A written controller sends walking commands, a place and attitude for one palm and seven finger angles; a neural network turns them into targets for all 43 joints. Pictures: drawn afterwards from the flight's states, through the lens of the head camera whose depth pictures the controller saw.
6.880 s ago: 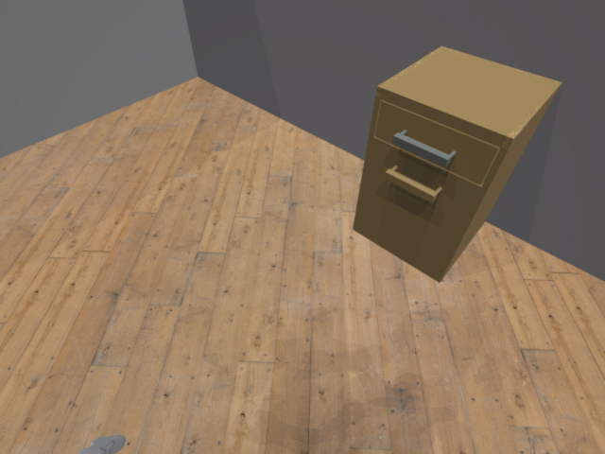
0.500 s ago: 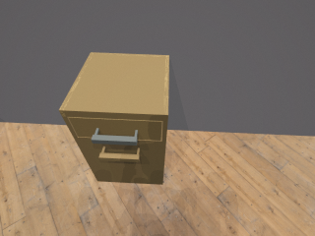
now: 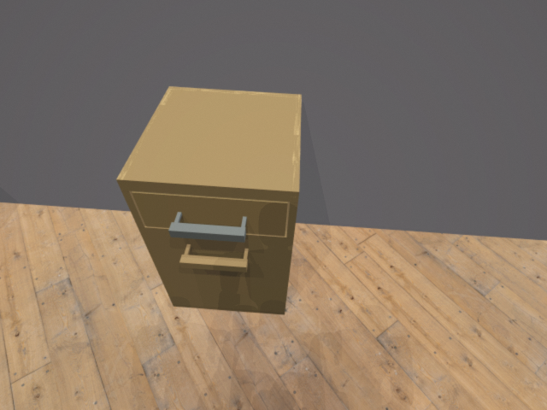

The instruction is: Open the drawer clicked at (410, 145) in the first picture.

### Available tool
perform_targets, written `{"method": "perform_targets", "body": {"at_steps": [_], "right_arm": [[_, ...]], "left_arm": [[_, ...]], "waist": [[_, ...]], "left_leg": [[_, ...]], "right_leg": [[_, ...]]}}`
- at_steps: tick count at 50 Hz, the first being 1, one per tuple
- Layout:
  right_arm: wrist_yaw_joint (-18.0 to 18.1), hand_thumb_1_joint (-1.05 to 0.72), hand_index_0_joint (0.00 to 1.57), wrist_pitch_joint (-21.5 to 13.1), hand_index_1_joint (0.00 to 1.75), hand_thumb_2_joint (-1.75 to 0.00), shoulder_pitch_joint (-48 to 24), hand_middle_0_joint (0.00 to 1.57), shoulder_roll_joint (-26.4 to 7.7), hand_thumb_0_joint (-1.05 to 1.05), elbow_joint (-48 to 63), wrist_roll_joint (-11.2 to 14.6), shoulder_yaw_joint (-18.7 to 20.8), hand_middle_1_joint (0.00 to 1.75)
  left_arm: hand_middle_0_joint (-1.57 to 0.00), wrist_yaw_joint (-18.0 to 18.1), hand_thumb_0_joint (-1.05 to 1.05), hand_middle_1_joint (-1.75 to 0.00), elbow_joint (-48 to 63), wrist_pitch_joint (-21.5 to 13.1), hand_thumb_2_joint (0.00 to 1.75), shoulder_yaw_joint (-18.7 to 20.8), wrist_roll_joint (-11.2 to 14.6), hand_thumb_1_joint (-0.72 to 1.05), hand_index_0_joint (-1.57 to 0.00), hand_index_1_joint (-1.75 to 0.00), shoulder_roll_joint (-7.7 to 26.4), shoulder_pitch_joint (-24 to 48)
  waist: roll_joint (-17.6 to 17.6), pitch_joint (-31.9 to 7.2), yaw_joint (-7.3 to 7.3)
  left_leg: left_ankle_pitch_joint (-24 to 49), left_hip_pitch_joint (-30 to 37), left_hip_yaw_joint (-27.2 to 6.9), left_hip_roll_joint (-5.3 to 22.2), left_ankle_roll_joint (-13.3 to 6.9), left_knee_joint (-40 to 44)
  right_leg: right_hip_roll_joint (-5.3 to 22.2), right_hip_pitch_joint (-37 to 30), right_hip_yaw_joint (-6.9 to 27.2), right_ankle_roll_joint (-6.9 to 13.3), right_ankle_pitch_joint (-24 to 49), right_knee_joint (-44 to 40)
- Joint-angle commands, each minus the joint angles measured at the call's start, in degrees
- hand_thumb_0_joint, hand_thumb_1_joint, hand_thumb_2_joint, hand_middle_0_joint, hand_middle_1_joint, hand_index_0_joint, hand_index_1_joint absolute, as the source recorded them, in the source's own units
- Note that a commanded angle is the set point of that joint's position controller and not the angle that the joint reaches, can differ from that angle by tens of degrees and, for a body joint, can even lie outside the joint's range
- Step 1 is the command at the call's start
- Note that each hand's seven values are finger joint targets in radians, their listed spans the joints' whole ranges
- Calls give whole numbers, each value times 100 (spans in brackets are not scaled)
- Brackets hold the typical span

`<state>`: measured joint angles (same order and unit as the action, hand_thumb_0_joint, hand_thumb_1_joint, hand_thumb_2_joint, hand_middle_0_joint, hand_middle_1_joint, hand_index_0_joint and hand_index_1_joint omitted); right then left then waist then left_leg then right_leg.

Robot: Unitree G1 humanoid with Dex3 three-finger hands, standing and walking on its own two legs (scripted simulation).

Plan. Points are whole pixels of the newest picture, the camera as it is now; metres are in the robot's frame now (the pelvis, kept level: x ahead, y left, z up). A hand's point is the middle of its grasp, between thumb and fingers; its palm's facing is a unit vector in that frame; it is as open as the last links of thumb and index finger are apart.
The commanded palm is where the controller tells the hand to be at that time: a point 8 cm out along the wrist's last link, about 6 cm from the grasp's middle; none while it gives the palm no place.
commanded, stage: raise the hand with hooked fingers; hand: left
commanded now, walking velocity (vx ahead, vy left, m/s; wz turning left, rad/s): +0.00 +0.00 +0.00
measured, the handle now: (209, 225) +0.57 +0.20 -0.19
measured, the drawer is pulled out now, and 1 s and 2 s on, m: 0.00 0.00 0.00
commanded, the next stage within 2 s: move the hooked fingers above the handle in 1.86 s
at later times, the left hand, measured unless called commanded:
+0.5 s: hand (138, 404) +0.14 +0.21 -0.08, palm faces -0.12 -0.15 -0.98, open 9.2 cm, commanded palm +0.16 +0.21 +0.00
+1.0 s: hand (133, 301) +0.26 +0.23 +0.01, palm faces +0.03 -0.08 -1.00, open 12.2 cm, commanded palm +0.24 +0.23 +0.07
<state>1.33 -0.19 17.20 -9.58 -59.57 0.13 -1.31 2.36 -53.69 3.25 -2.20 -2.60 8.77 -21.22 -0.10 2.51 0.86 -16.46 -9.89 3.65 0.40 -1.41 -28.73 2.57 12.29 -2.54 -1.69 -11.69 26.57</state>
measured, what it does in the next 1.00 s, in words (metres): stands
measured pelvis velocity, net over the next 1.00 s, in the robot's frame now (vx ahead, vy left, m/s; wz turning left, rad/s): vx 0.04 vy -0.02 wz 0.04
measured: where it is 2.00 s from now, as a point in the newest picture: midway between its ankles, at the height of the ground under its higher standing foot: outside the picture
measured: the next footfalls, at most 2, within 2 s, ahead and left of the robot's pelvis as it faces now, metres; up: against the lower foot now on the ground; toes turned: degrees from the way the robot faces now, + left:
none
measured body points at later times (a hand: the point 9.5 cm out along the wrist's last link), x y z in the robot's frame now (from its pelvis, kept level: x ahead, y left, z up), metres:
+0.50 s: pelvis +0.00 -0.02 -0.04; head +0.04 -0.02 +0.41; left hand +0.15 +0.21 -0.02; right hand +0.26 -0.24 -0.10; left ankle -0.01 +0.10 -0.74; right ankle +0.03 -0.13 -0.74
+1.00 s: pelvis +0.04 -0.02 -0.02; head +0.09 -0.04 +0.42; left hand +0.25 +0.23 +0.06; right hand +0.22 -0.25 -0.14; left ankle -0.01 +0.10 -0.74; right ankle +0.03 -0.13 -0.74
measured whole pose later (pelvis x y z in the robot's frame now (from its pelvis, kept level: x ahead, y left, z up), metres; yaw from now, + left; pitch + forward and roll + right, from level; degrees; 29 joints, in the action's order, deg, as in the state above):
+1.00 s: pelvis +0.04 -0.02 -0.02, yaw +2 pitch +8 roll +0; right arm -0.5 5.0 10.2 -14.4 -33.8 -4.0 2.1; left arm 18.1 5.3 -5.5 0.6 -57.8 24.3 -18.1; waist -3.1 -3.6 3.4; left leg -24.2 -25.4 1.0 0.1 -0.3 -41.2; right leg -0.4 28.4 0.9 0.3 -21.8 41.8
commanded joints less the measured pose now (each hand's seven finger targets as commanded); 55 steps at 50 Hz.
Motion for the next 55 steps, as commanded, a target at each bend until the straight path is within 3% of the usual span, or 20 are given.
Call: {"method": "perform_targets", "body": {"at_steps": [1,2,3,4,5,7,9,11,13,16,19,23,25,27,31,35,38,43,47,55], "right_arm": [[563,-90,20,-1742,30,-90,-728,20,-1052,0,1610,360,274,30],[543,-90,20,-1799,30,-90,-549,20,-691,0,1606,452,218,30],[516,-90,20,-1876,30,-90,-709,20,-812,0,2120,475,211,30],[531,-90,20,-1964,30,-90,-796,20,-1025,0,2109,384,271,30],[494,-90,20,-2011,30,-90,-842,20,-1114,0,2278,245,220,30],[346,-90,20,-1903,30,-90,-753,20,-1153,0,2657,19,269,30],[175,-90,20,-1595,30,-90,-931,20,-1221,0,3042,-234,484,30],[-40,-90,20,-1101,30,-90,-1106,20,-1145,0,3346,-259,520,30],[-160,-90,20,-563,30,-90,-1494,20,-1062,0,3654,-244,463,30],[-260,-90,20,-60,30,-90,-1796,20,-945,0,3913,-234,445,30],[-262,-90,20,153,30,-90,-1698,20,-846,0,4015,-347,477,30],[-214,-90,20,178,30,-90,-1615,20,-824,0,3919,-493,537,30],[-221,-90,20,108,30,-90,-1596,20,-889,0,3845,-534,529,30],[-227,-90,20,64,30,-90,-1608,20,-922,0,3752,-573,522,30],[-272,-90,20,197,30,-90,-1705,20,-956,0,3810,-457,478,30],[-205,-90,20,323,30,-90,-1768,20,-887,0,3909,-197,322,30],[-168,-90,20,280,30,-90,-1728,20,-858,0,3887,-247,286,30],[-142,-90,20,213,30,-90,-1473,20,-853,0,3692,-407,407,30],[-148,-90,20,199,30,-90,-1376,20,-911,0,3546,-390,507,30],[-127,-90,20,277,30,-90,-1472,20,-1021,0,3514,-181,588,30]], "left_arm": [[-21,1018,0,-34,6181,-569,87,154,-389,83,-21,-34,1385,1410],[-21,1053,0,-36,4973,12,86,-466,-581,81,-21,-36,271,-333],[-21,1051,0,-37,6245,-49,85,-716,-678,78,-21,-37,317,652],[-21,1152,0,-39,6132,-107,84,-697,-1212,76,-21,-39,513,481],[-21,1292,0,-40,6180,-174,83,-850,-1727,74,-21,-40,574,494],[-22,1560,0,-43,5783,-195,81,-996,-2786,69,-22,-43,564,598],[-22,1837,0,-47,4949,-171,79,-683,-3820,64,-22,-47,668,-472],[-22,1951,0,-50,4488,-230,77,-284,-4545,60,-22,-50,869,-1688],[-22,1990,0,-53,4719,-404,75,-105,-5108,55,-22,-53,1067,-1510],[-23,2160,0,-57,5385,-555,72,265,-5701,48,-23,-57,1476,-839],[-24,2490,0,-62,6248,-642,69,468,-6105,41,-24,-62,1796,-70],[-24,2786,0,-68,7331,-899,65,489,-6202,32,-24,-68,2069,1302],[-25,2758,0,-70,7509,-1109,63,368,-6085,27,-25,-70,2042,1521],[-25,2678,0,-74,7356,-1260,61,270,-5930,22,-25,-74,1921,1494],[-25,2264,0,-80,6461,-814,57,330,-5649,13,-25,-80,1758,345],[-26,1720,0,-86,6204,-254,53,553,-5440,4,-26,-86,2099,-216],[-27,1585,0,-90,6775,-318,50,800,-5515,-3,-27,-90,2399,15],[-27,1774,0,-98,7369,-820,45,969,-5562,-15,-27,-98,2497,713],[-28,1889,0,-103,7086,-965,41,1005,-5450,-24,-28,-103,2468,1069],[-29,1433,0,-115,6699,-454,33,750,-5264,-43,-29,-115,2568,1696]], "waist": [[-1710,-1449,-150],[-913,-892,-133],[-655,-319,-177],[-318,-438,-261],[-50,-11,-334],[607,63,-414],[1092,-40,-38],[1185,-282,449],[1479,-519,629],[1054,-828,755],[-306,-1614,717],[-659,-2386,210],[-847,-2394,38],[-429,-2122,-112],[19,-1907,118],[1058,-1713,394],[381,-1902,506],[-262,-2143,322],[-112,-2032,156],[-66,-2174,277]], "left_leg": [[252,35,-373,267,239,967],[-317,-454,-485,278,143,1015],[-813,-841,-588,174,130,941],[-1105,-874,-653,187,69,766],[-1350,-1199,-777,107,42,609],[-1474,-1576,-881,-9,50,215],[-1319,-1785,-655,-171,84,-123],[-827,-1992,-366,-273,121,-289],[-408,-2204,-215,-323,142,-445],[-136,-2235,-159,-365,118,-558],[350,-1734,-185,-281,84,-864],[597,-987,-417,-243,1,-1655],[660,-865,-482,-231,-1,-1899],[623,-1048,-529,-239,-44,-2047],[707,-1540,-473,-260,-48,-1673],[579,-1929,-333,-239,2,-1056],[1184,-1595,-261,-229,-20,-945],[1853,-967,-295,-181,-33,-969],[1739,-876,-326,-151,-22,-968],[2111,-607,-275,-64,-16,-574]], "right_leg": [[-260,366,-235,414,-613,771],[-253,661,-293,346,-751,728],[-213,759,-252,303,-725,593],[-257,1021,-109,306,-928,510],[-306,1391,-58,325,-1158,572],[-361,1881,-89,338,-1629,745],[-416,1965,175,410,-2314,514],[-450,1623,571,566,-2284,346],[-416,1439,805,632,-1860,523],[-378,1226,940,658,-1260,749],[-461,1432,968,743,-493,1245],[-420,2371,1141,670,-501,1517],[-418,2783,1060,659,-489,1636],[-423,2939,978,601,-360,1647],[-448,2020,726,514,286,1487],[-388,835,786,397,716,1178],[-322,412,793,437,1486,1225],[-296,570,696,447,1846,1185],[-310,803,522,421,1564,1105],[-281,343,294,396,1611,888]]}}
